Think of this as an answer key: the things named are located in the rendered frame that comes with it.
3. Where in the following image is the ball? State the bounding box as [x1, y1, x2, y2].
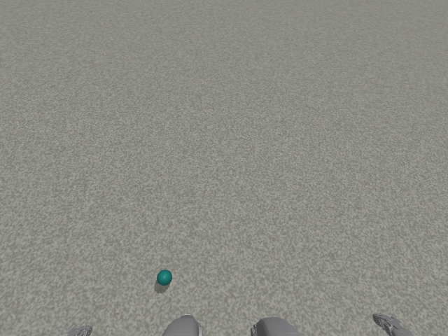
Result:
[157, 269, 172, 286]

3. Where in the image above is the right robot hand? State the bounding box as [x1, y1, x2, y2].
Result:
[372, 313, 415, 336]

